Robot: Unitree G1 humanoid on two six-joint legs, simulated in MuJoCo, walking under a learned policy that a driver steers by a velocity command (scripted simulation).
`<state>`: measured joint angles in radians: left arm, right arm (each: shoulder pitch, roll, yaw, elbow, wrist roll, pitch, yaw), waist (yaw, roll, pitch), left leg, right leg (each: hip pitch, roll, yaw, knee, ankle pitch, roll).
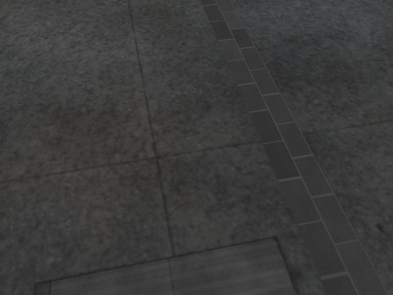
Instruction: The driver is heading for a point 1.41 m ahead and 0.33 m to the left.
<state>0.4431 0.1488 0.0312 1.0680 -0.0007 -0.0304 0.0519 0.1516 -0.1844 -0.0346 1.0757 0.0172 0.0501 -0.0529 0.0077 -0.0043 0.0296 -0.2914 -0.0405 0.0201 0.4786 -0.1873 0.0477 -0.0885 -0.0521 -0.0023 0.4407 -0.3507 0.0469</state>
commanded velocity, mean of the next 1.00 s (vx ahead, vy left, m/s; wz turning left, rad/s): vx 0.26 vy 0.00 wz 0.00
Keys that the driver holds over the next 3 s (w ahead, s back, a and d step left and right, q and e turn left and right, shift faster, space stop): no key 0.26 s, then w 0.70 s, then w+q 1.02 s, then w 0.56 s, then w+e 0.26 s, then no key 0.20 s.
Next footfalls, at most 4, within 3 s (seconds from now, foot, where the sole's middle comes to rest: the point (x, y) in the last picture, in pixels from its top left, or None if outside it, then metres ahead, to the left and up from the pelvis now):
1.02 right None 0.48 -0.15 -0.77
1.60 left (169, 229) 0.74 0.14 -0.77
2.10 right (184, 156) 1.09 0.09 -0.77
2.64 left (103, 142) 1.17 0.45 -0.77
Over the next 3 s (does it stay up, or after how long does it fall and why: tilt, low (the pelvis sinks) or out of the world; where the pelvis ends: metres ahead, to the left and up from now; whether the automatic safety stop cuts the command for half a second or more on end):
stays up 1.23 0.37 0.01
